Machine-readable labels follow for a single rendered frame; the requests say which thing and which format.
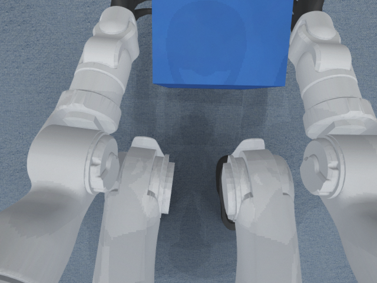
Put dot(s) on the carton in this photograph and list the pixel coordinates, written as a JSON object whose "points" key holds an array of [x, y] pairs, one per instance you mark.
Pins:
{"points": [[220, 44]]}

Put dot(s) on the robot right forearm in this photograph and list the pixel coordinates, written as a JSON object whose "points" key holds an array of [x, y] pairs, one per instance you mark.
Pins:
{"points": [[327, 82]]}

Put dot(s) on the left robot shin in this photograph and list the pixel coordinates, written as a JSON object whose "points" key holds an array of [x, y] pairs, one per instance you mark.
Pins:
{"points": [[138, 141]]}

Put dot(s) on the robot left upper arm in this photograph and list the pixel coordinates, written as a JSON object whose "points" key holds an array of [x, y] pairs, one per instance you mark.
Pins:
{"points": [[68, 167]]}

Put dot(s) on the robot right upper arm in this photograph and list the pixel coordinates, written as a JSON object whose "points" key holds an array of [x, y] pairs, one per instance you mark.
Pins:
{"points": [[342, 170]]}

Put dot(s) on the robot right hand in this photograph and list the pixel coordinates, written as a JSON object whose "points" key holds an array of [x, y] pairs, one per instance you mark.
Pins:
{"points": [[301, 7]]}

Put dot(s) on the robot left hand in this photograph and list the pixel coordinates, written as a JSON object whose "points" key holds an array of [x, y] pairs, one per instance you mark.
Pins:
{"points": [[131, 5]]}

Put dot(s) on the right robot shin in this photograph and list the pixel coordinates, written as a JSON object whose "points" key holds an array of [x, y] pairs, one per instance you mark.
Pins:
{"points": [[283, 168]]}

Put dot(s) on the robot left forearm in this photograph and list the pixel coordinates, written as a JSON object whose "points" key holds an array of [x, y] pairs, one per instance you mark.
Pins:
{"points": [[94, 98]]}

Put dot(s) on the robot shin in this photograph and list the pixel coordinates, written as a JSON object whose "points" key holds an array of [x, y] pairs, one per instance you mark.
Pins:
{"points": [[283, 168], [138, 141]]}

